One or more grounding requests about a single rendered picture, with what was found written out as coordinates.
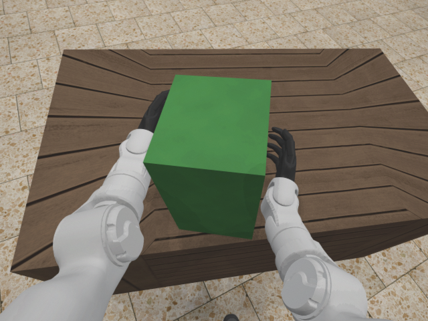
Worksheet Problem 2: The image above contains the carton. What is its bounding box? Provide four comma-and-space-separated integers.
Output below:
143, 75, 272, 239

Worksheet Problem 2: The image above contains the left robot upper arm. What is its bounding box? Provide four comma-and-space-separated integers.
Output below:
0, 204, 144, 321

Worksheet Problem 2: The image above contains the right robot hand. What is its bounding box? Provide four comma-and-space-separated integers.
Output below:
267, 127, 296, 182

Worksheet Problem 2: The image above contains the pedestal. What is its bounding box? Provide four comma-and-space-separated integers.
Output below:
10, 48, 428, 295

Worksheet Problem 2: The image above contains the robot left forearm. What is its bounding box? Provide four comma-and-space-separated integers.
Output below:
53, 129, 153, 259

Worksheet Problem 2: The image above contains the robot right forearm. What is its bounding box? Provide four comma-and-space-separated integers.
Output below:
261, 177, 342, 282

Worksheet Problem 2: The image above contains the left robot hand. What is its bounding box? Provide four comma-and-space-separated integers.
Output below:
138, 90, 170, 134

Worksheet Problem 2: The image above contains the right robot upper arm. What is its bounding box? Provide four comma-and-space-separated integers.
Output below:
281, 257, 393, 321

